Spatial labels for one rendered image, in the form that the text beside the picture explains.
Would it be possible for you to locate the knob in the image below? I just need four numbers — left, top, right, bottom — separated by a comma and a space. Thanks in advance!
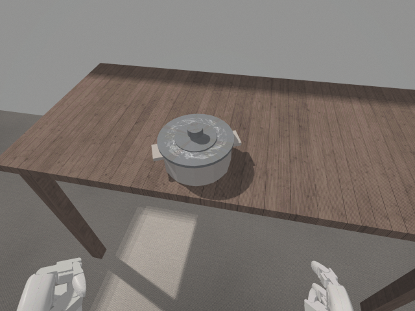
187, 122, 203, 139

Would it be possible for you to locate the robot left hand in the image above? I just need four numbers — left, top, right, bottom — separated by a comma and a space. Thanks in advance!
17, 258, 86, 311

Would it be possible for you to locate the table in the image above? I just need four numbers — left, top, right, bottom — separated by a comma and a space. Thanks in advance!
0, 63, 415, 311

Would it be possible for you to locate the lid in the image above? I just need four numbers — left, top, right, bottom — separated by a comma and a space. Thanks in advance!
157, 114, 234, 168

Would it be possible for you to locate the robot right hand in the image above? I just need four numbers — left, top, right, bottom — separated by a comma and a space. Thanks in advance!
304, 261, 354, 311

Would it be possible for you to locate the pot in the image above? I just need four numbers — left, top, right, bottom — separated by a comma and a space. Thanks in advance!
151, 130, 241, 186

